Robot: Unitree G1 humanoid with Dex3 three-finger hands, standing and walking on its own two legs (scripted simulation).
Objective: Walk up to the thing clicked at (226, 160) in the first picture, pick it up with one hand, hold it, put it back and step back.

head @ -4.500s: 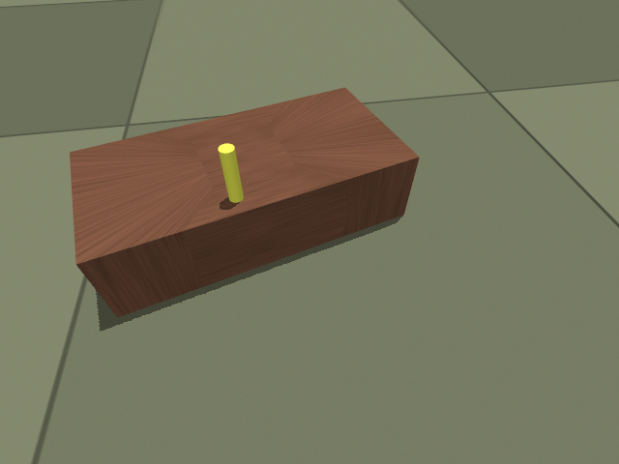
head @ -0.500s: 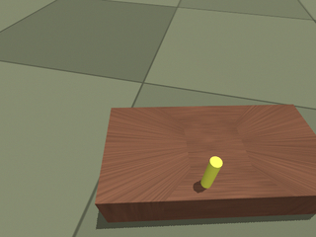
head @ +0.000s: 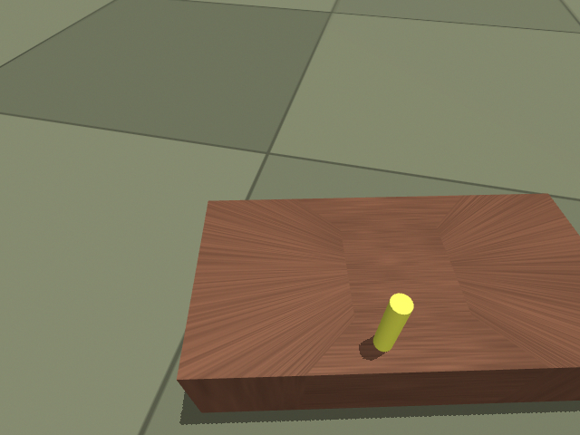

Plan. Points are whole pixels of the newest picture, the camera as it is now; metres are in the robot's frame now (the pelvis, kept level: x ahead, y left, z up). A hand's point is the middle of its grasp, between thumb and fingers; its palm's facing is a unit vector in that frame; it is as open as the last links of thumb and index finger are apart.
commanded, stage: stand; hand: right
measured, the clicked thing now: (391, 324) +0.44 -0.23 -0.35
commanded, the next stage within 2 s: go down in 1.86 s
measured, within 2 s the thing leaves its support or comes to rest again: neither
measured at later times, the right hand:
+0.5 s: hand out of the picture +0.09 -0.25 -0.15, palm faces -0.01 +0.94 -0.34, open 7.4 cm
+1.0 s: hand out of the picture +0.09 -0.25 -0.16, palm faces -0.01 +0.94 -0.33, open 7.4 cm
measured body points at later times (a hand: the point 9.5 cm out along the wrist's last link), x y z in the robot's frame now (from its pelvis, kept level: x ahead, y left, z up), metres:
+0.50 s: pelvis +0.01 +0.00 +0.00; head +0.03 +0.00 +0.45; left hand +0.09 +0.30 -0.13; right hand +0.10 -0.30 -0.13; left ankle +0.03 +0.12 -0.75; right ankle -0.02 -0.14 -0.75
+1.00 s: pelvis +0.01 +0.00 +0.00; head +0.02 +0.00 +0.45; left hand +0.08 +0.30 -0.13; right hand +0.09 -0.30 -0.13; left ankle +0.03 +0.12 -0.75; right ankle -0.02 -0.14 -0.75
